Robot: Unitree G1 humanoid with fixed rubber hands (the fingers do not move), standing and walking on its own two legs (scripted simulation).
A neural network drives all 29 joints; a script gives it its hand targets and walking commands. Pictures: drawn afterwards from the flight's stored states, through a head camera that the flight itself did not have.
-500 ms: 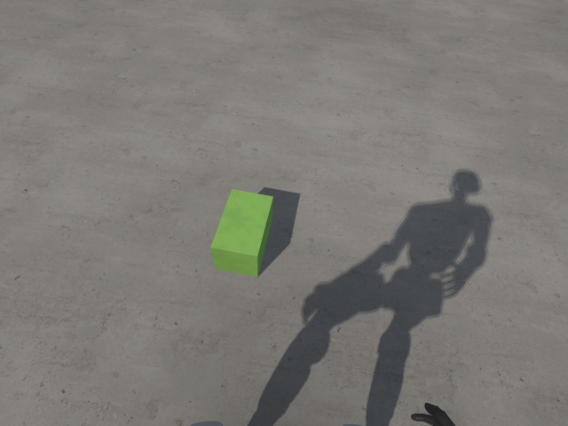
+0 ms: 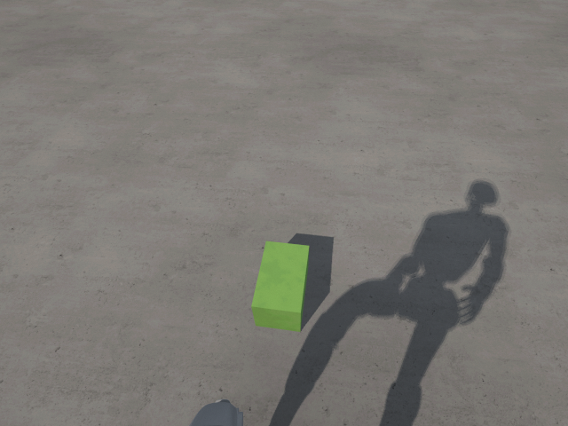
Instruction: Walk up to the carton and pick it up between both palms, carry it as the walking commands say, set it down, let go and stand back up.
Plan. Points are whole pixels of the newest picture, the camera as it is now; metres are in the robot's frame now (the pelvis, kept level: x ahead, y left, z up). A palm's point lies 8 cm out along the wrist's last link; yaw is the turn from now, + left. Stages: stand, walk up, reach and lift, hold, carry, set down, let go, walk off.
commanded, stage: walk up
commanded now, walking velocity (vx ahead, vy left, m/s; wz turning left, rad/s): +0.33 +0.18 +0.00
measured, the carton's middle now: (282, 285) +0.70 +0.06 -0.70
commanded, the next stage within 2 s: none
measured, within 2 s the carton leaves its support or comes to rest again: neither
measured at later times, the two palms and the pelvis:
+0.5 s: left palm (85, 354) +0.25 +0.37 -0.15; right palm out of the picture +0.14 -0.13 -0.12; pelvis +0.17 +0.12 +0.00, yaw +0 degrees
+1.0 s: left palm (136, 346) +0.26 +0.28 -0.13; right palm (412, 409) +0.19 -0.19 -0.15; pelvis +0.19 +0.05 +0.00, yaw -2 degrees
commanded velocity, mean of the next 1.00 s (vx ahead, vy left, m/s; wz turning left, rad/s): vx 0.11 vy -0.01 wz -0.04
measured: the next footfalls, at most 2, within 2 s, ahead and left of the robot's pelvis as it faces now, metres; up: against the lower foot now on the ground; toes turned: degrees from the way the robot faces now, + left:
left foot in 0.16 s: +0.23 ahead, +0.22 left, +0.00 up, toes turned +8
right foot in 0.76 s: +0.27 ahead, -0.04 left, +0.00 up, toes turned +6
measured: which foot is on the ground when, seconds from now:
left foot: up 0.00-0.14, down 0.16-0.76, up 0.78-1.00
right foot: down 0.00-0.16, up 0.18-0.74, down 0.76-1.00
